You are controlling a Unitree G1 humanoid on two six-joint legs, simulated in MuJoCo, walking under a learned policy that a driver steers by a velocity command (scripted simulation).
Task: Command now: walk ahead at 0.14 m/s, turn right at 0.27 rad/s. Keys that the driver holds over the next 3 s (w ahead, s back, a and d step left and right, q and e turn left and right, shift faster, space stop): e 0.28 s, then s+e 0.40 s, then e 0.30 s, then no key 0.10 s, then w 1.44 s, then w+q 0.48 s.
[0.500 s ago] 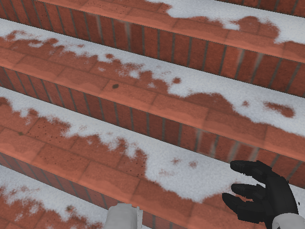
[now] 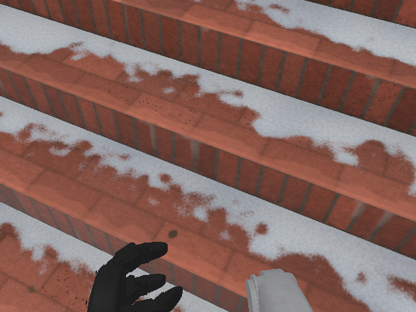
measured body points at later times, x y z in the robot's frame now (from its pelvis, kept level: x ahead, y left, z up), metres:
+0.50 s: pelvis +0.14 -0.03 +0.11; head +0.18 -0.06 +0.56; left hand +0.31 +0.19 +0.00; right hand +0.29 -0.26 +0.01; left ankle +0.25 +0.11 -0.45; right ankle +0.18 -0.09 -0.59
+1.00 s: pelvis +0.17 +0.06 +0.14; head +0.22 +0.07 +0.58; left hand +0.43 +0.20 +0.01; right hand +0.19 -0.24 +0.07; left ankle +0.24 +0.10 -0.59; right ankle +0.07 -0.05 -0.46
